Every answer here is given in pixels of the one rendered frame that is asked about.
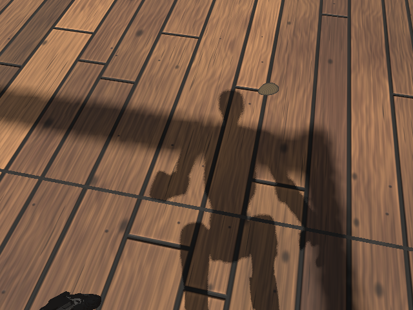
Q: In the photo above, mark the left robot hand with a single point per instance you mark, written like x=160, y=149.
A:
x=67, y=301

